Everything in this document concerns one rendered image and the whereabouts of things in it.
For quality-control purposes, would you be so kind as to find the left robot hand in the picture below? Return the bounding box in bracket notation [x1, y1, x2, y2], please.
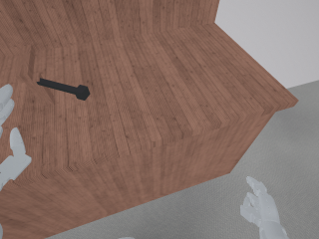
[0, 84, 32, 191]

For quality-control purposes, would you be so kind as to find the counter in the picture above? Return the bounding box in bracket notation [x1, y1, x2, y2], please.
[0, 0, 299, 239]

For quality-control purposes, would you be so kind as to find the tap lever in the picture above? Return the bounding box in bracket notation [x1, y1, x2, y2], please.
[36, 78, 90, 101]

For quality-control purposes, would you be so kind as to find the robot right forearm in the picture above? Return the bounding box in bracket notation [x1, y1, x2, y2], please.
[259, 220, 289, 239]

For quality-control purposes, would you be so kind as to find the right robot hand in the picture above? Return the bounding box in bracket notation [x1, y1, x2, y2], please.
[240, 176, 280, 227]

